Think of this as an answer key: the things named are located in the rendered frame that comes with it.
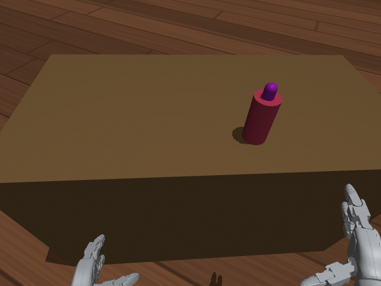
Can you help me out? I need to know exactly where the bottle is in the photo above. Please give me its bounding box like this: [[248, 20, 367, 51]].
[[242, 82, 282, 145]]

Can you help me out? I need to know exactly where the right robot hand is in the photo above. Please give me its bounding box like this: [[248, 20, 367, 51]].
[[299, 184, 381, 286]]

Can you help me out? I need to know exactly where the left robot hand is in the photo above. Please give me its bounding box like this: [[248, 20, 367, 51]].
[[71, 234, 139, 286]]

